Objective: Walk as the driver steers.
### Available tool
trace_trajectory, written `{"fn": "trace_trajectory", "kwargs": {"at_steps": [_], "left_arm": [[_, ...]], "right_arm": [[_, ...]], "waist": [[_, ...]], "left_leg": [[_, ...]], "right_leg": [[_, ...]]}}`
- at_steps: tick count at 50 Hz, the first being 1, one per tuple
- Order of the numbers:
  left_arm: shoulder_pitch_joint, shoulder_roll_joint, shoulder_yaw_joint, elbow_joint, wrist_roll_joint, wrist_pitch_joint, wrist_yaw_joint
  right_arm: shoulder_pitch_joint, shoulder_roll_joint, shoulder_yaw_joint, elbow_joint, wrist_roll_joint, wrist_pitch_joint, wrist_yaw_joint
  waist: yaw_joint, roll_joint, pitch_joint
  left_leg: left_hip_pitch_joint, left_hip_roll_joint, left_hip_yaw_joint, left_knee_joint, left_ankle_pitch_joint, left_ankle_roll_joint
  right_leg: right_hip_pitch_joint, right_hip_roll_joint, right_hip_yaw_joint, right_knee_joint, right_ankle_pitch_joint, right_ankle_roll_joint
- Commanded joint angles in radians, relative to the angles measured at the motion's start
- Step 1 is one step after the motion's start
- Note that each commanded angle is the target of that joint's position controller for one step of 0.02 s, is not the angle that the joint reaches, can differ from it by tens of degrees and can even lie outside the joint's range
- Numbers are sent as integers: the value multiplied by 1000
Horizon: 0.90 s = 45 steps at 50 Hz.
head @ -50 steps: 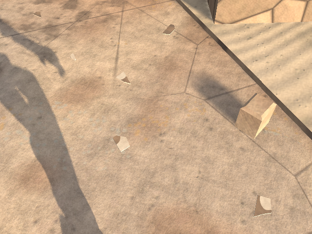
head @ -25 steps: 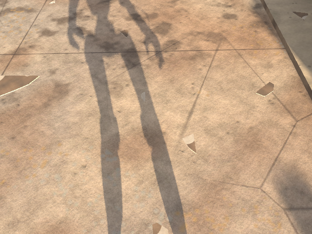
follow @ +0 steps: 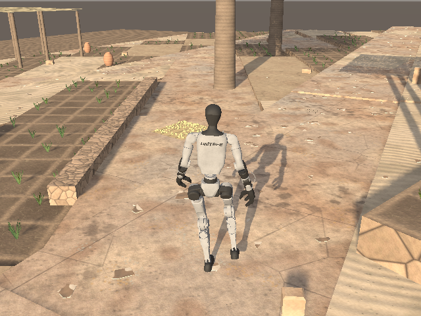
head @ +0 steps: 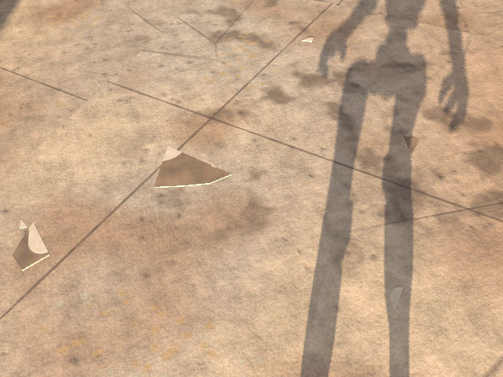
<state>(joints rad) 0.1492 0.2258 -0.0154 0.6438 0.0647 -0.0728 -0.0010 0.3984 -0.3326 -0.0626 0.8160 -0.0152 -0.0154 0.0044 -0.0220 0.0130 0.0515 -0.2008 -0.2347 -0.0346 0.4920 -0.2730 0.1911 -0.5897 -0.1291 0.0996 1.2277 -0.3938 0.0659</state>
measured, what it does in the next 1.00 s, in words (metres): walks ahead: right foot, then left foot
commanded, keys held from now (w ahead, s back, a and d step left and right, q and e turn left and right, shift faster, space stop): w+shift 0.52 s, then w+e+shift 0.48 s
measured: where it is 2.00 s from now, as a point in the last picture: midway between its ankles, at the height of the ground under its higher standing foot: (328, 69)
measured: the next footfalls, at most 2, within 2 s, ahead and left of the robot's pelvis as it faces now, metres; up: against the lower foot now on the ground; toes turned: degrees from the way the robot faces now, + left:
right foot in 0.22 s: +0.43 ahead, -0.19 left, +0.00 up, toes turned +7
left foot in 0.66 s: +0.82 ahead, +0.09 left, +0.00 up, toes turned +8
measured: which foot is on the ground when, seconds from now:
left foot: down 0.00-0.24, up 0.26-0.64, down 0.66-1.00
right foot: up 0.00-0.20, down 0.22-0.68, up 0.70-1.00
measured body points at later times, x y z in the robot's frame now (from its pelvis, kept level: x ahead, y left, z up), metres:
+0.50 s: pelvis +0.47 -0.08 +0.01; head +0.48 -0.08 +0.46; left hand +0.35 +0.18 -0.11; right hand +0.73 -0.27 -0.06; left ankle +0.58 +0.07 -0.66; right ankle +0.39 -0.19 -0.73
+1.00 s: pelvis +0.94 -0.01 +0.00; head +0.96 -0.02 +0.45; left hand +1.18 +0.22 -0.08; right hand +0.86 -0.29 -0.13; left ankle +0.79 +0.08 -0.73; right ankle +1.13 -0.14 -0.66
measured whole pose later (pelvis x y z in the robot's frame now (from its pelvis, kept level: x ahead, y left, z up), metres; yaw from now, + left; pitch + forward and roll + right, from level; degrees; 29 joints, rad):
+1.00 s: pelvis +0.94 -0.01 +0.00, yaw -7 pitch +1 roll +2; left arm 0.07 0.32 0.04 0.71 0.02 0.00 -0.08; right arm 0.48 -0.30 -0.05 0.94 -0.02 -0.12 0.00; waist -0.05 -0.03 0.02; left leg 0.17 -0.04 0.27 0.19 -0.37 0.00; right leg -0.80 -0.10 -0.09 0.90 0.04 -0.11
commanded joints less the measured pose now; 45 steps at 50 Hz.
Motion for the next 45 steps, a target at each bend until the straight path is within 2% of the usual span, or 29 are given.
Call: {"fn": "trace_trajectory", "kwargs": {"at_steps": [1, 3, 4, 7, 8, 9, 10, 11, 12, 13, 14, 15, 16, 19, 23, 25, 28, 30, 31, 32, 33, 34, 35, 36, 37, 38, 40, 42, 45], "left_arm": [[-26, 129, 31, -88, -1, 19, -10], [-95, 92, 15, -106, -22, 12, -26], [-109, 89, 14, -101, -31, 9, -31], [-153, 137, 30, -100, -35, 6, -28], [-131, 160, 42, -92, -32, 5, -23], [-56, 188, 57, -70, -29, 2, -16], [91, 216, 76, -31, -35, 0, -4], [301, 251, 95, 22, -35, 1, 13], [478, 340, 120, 52, -7, 0, 31], [409, 394, 131, 73, -1, -1, 11], [272, 287, 120, 45, -15, 4, -4], [221, 217, 107, 47, -25, 0, -10], [214, 180, 97, 70, -18, -2, -13], [260, 134, 75, 146, -31, -26, -10], [281, 166, 79, 181, -53, -50, -18], [294, 166, 78, 193, -63, -58, -22], [351, 197, 80, 230, -73, -63, -20], [357, 246, 87, 242, -70, -56, -14], [362, 274, 92, 249, -63, -48, -6], [354, 294, 96, 253, -54, -35, 3], [320, 284, 94, 244, -50, -26, 7], [339, 175, 72, 212, -38, -28, 5], [457, 70, 51, 173, -98, -28, -7], [342, 167, 69, 174, -84, -19, 1], [247, 170, 72, 162, -76, -14, -4], [218, 146, 67, 160, -71, -7, -12], [225, 106, 64, 158, -46, 29, -31], [159, 80, 63, 126, -41, 60, -44], [31, 62, 53, 67, -42, 70, -64]], "right_arm": [[-97, -139, -35, -101, 5, -61, -4], [-82, -126, -36, -88, 12, -73, 5], [-55, -126, -36, -76, 21, -81, 11], [20, -145, -41, -40, 22, -83, 10], [30, -164, -43, -32, 16, -80, 5], [35, -191, -47, -24, 7, -76, 0], [19, -215, -51, -17, -9, -69, -2], [-32, -200, -46, -24, -24, -67, -2], [-23, -80, -14, -57, -16, -76, -6], [109, 14, 14, -95, 28, -88, 7], [18, -53, 16, -77, -1, -79, -7], [-78, -73, 15, -84, -9, -74, 3], [-148, -68, 17, -101, -18, -71, 14], [-176, -11, 38, -133, -30, -45, 42], [-363, -19, 59, -214, -33, -45, 53], [-444, -2, 75, -238, -26, -53, 68], [-505, 12, 84, -249, -17, -59, 69], [-471, -28, 68, -236, -27, -60, 48], [-393, -58, 54, -217, -32, -61, 34], [-226, -93, 35, -165, -33, -62, 17], [-30, -128, 15, -105, -37, -64, 0], [130, -214, -13, -77, -60, -67, -20], [74, -244, -24, -93, -67, -64, -14], [-18, -169, -21, -105, -49, -59, -8], [-84, -90, -3, -97, -41, -69, -6], [-100, -61, -1, -76, -42, -77, -3], [-92, -31, 7, -41, -28, -94, -7], [-83, -5, 11, -8, -3, -113, -1], [-84, 13, 15, 15, -2, -126, 1]], "waist": [[60, -69, 57], [23, -28, 48], [0, -16, 28], [-46, 5, 17], [-35, 9, -7], [0, 21, -62], [85, 27, -144], [207, 25, -221], [253, -139, -342], [101, -481, -412], [92, -241, -231], [93, -74, -142], [82, 6, -81], [24, -79, -12], [17, -63, 78], [28, -49, 86], [41, -46, 92], [14, -67, 19], [-29, -98, -51], [-106, -117, -150], [-204, -102, -235], [-209, 51, -376], [-82, 304, -534], [-91, 142, -386], [-76, 56, -214], [-48, 5, -122], [10, 37, -56], [35, 44, 2], [45, 52, 52]], "left_leg": [[-186, 259, -343, -331, 158, 162], [-232, 211, -263, -346, 239, 103], [-213, 226, -262, -365, 283, 86], [34, 290, -273, -324, 470, 45], [123, 306, -269, -254, 634, 27], [198, 316, -259, -142, 823, 6], [213, 309, -238, 50, 944, -15], [80, 274, -203, 321, 868, -35], [-150, 189, -129, 745, 495, -60], [-423, 48, -128, 951, -165, -87], [-546, 155, -123, 983, -94, -66], [-533, 200, -111, 931, -12, -72], [-506, 228, -99, 865, 0, -72], [-492, 261, -115, 758, -19, -89], [-568, 291, -26, 485, 153, -123], [-438, 296, 64, 268, 300, -120], [-295, 274, 101, 127, 411, -96], [-214, 213, 119, 87, 324, -84], [-113, 184, 108, 82, 243, -75], [61, 160, 96, 83, 155, -67], [294, 221, 51, 69, 126, -63], [511, 476, -212, 73, -198, -60], [672, 701, -761, -139, -483, 30], [550, 646, -717, -221, -514, 15], [393, 609, -526, -218, -354, 0], [261, 578, -405, -250, -169, -12], [105, 537, -226, -299, -37, -40], [71, 516, -92, -351, 51, -65], [41, 433, 137, -391, 259, -110]], "right_leg": [[19, -23, -72, -258, 135, 19], [163, 0, -98, -472, 419, -9], [227, 17, -109, -531, 529, -27], [204, 51, -119, -658, 546, -73], [218, 80, -128, -680, 476, -88], [275, 120, -143, -677, 376, -103], [410, 156, -159, -675, 269, -117], [638, 115, -140, -654, 199, -130], [864, -94, 154, -677, -179, -170], [958, -280, 800, -970, -323, -268], [846, -256, 753, -988, -396, -278], [710, -219, 565, -971, -288, -278], [600, -163, 431, -981, -166, -254], [463, -93, 256, -1044, -43, -231], [416, -47, 58, -1172, 202, -244], [376, -8, -47, -1228, 383, -225], [442, -38, -68, -1263, 666, -227], [581, -48, -74, -1127, 1044, -216], [624, -59, -67, -987, 1208, -205], [612, -57, -60, -774, 1251, -196], [475, -21, -67, -499, 1079, -184], [280, 55, -84, -129, 568, -196], [-9, 180, -29, 192, -42, -176], [-122, 115, -10, 223, 47, -193], [-147, 72, -16, 162, 132, -190], [-118, 41, -21, 115, 151, -184], [-55, 3, -24, 78, 145, -165], [-107, -29, -32, 42, 157, -150], [-151, -17, -100, -66, 323, -144]]}}
Velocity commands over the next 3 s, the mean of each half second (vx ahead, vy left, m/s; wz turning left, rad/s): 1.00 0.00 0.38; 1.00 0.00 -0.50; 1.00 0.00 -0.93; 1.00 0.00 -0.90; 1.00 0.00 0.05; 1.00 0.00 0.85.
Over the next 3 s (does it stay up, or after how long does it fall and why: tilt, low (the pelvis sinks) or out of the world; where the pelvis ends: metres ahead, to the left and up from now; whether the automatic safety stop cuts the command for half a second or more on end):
stays up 2.33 -1.21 -0.03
